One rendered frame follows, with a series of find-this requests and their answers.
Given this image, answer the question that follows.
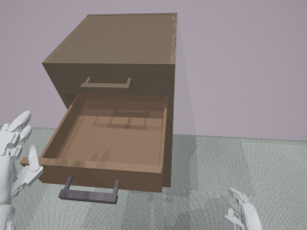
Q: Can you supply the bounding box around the handle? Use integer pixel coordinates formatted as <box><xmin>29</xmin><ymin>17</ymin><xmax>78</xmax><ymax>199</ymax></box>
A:
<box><xmin>81</xmin><ymin>82</ymin><xmax>130</xmax><ymax>93</ymax></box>
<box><xmin>59</xmin><ymin>176</ymin><xmax>120</xmax><ymax>205</ymax></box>

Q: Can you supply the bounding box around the right robot hand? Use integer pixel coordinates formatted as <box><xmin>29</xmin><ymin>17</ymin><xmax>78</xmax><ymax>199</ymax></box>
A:
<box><xmin>224</xmin><ymin>188</ymin><xmax>263</xmax><ymax>230</ymax></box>

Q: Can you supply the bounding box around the drawer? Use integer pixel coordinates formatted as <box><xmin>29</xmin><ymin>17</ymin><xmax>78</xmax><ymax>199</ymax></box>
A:
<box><xmin>20</xmin><ymin>93</ymin><xmax>169</xmax><ymax>193</ymax></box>

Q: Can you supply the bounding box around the cabinet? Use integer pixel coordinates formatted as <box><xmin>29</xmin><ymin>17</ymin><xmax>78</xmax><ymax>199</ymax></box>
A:
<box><xmin>42</xmin><ymin>12</ymin><xmax>177</xmax><ymax>188</ymax></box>

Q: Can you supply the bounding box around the robot left forearm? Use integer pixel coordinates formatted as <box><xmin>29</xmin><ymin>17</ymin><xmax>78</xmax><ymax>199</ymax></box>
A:
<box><xmin>0</xmin><ymin>204</ymin><xmax>16</xmax><ymax>230</ymax></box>

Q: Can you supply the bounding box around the left robot hand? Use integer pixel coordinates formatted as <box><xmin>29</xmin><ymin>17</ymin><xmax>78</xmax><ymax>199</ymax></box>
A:
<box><xmin>0</xmin><ymin>110</ymin><xmax>43</xmax><ymax>205</ymax></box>

